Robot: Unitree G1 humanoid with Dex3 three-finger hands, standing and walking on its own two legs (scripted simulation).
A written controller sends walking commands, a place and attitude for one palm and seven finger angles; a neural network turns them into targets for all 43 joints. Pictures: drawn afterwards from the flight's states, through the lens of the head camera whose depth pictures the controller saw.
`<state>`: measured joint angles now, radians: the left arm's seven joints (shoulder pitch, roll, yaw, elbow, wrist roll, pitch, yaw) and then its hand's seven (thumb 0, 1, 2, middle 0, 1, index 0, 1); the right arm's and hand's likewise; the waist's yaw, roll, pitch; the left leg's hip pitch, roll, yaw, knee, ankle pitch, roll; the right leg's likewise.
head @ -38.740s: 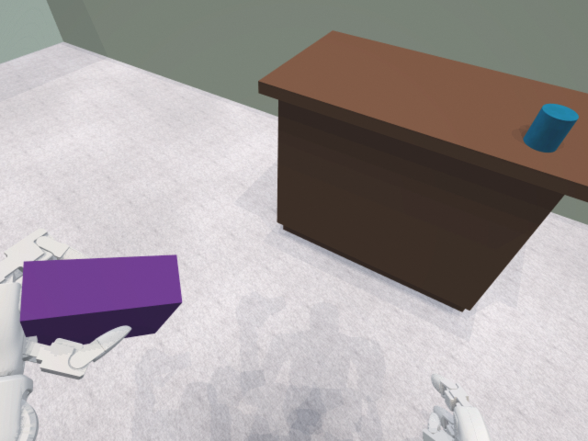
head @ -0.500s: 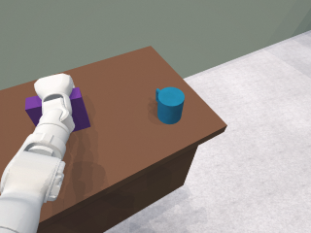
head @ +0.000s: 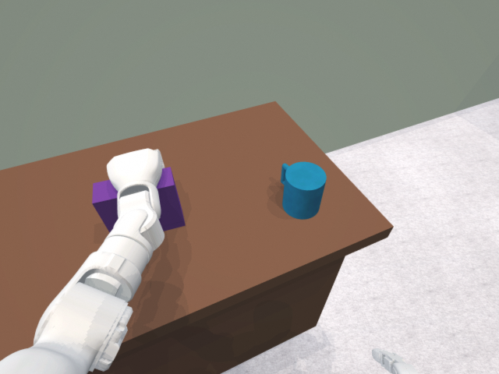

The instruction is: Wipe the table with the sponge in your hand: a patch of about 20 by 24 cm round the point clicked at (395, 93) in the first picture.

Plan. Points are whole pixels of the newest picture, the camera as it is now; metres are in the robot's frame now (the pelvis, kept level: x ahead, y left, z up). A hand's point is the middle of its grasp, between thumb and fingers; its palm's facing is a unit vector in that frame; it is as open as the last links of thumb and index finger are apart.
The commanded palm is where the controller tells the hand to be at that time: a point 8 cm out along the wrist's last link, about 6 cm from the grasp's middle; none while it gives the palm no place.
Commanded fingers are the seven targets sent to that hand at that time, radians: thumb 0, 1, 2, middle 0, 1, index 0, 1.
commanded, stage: wipe back along the third lane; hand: left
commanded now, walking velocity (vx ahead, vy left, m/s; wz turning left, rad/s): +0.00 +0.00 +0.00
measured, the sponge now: (145, 212) +0.40 +0.23 +0.02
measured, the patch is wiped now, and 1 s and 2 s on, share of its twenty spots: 1.00 1.00 1.00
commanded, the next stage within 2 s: slide back across to the middle lane in 1.06 s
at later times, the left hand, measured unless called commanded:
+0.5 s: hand (155, 212) +0.36 +0.19 +0.07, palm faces +0.00 -0.06 -1.00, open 9.5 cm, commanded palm +0.33 +0.18 +0.12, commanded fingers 0.00 0.10 1.30 -1.20 -1.60 -1.20 -1.60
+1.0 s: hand (169, 236) +0.31 +0.15 +0.07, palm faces +0.02 -0.07 -1.00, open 9.5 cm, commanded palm +0.28 +0.14 +0.12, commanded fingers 0.00 0.10 1.30 -1.20 -1.60 -1.20 -1.60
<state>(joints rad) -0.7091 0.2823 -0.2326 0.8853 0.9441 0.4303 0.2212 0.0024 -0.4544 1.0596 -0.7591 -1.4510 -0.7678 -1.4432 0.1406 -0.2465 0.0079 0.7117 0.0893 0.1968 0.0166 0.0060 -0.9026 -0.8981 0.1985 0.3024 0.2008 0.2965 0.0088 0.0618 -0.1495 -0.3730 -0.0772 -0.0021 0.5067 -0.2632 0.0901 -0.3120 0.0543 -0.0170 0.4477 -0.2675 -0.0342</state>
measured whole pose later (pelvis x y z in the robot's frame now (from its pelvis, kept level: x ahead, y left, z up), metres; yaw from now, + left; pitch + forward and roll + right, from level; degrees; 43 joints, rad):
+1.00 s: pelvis -0.01 -0.06 +0.00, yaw -1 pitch +0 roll +1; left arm -0.26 0.29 -0.31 0.32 0.95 0.58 0.14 0.01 -0.45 1.06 -0.75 -1.45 -0.77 -1.44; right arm 0.03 -0.28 0.03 0.64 0.10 0.22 0.01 0.01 -0.90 -0.90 0.20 0.30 0.20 0.30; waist 0.06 0.09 -0.10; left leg -0.21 -0.03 0.00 0.45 -0.24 0.02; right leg -0.18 0.10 -0.01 0.43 -0.26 -0.11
